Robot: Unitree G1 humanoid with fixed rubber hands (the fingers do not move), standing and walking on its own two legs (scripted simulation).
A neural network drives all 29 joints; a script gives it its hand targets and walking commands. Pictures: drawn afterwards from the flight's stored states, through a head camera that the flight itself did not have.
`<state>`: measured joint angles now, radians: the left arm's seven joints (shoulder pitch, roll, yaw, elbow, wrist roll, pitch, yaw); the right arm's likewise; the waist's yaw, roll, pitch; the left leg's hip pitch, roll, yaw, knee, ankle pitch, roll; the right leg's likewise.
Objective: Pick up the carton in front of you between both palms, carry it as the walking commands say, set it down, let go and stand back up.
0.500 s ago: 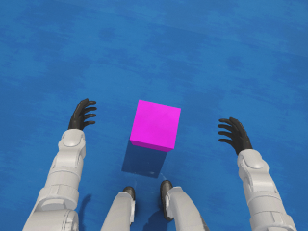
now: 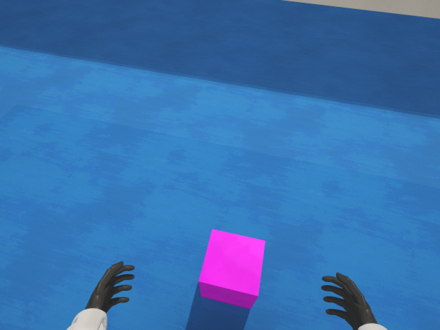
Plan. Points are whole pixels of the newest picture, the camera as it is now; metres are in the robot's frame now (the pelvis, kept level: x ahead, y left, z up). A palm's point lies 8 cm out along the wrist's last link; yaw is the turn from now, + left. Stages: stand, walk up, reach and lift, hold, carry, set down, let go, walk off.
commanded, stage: let go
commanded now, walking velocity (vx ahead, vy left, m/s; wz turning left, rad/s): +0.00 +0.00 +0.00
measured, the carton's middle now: (231, 270) +0.41 -0.04 -0.65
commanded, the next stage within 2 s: stand in 0.44 s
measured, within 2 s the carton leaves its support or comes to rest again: neither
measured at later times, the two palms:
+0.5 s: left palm out of the picture +0.14 +0.23 -0.07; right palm (371, 325) +0.15 -0.25 -0.07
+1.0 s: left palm out of the picture +0.12 +0.22 -0.12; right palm out of the picture +0.10 -0.29 -0.13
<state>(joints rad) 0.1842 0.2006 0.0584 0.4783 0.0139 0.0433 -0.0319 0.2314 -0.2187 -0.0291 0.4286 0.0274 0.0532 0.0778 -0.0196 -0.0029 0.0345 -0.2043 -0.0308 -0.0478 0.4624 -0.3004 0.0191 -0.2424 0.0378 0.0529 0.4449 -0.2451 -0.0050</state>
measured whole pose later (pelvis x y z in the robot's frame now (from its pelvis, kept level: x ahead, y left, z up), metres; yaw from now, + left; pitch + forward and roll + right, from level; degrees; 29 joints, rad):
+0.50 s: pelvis -0.01 -0.01 +0.00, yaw +0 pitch -2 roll +0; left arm 0.25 0.22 0.01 0.53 0.03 0.05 -0.01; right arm 0.23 -0.25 -0.02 0.46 -0.04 0.11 0.00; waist 0.00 0.02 0.02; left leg -0.13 -0.02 -0.03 0.50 -0.34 0.00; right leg -0.18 0.04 0.05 0.50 -0.28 0.00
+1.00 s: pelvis +0.04 -0.03 -0.01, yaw -2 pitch +4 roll +0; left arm 0.35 0.23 -0.01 0.76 0.01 -0.04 0.02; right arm 0.34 -0.28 0.01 0.77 -0.02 -0.03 -0.05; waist -0.01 0.03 -0.09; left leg -0.20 0.02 0.00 0.57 -0.43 -0.02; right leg -0.28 0.07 0.05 0.61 -0.39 -0.05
